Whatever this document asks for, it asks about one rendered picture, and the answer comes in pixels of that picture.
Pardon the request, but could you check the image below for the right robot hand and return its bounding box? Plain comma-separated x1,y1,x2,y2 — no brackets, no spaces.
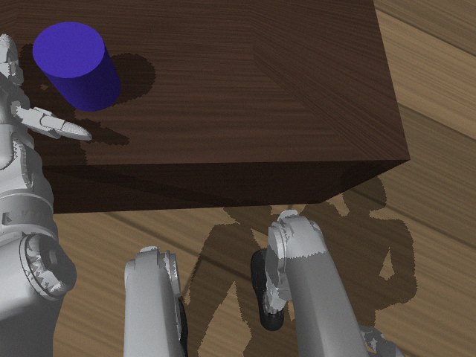
359,325,406,357

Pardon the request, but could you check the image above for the left robot arm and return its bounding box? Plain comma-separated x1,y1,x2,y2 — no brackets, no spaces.
0,123,77,357

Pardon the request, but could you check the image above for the left robot hand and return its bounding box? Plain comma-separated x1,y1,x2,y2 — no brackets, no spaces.
0,33,92,141

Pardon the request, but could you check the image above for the right robot foot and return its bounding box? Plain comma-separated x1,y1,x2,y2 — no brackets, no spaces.
251,249,284,331

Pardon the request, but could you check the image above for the can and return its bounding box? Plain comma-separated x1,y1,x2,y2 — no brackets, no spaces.
33,22,121,112

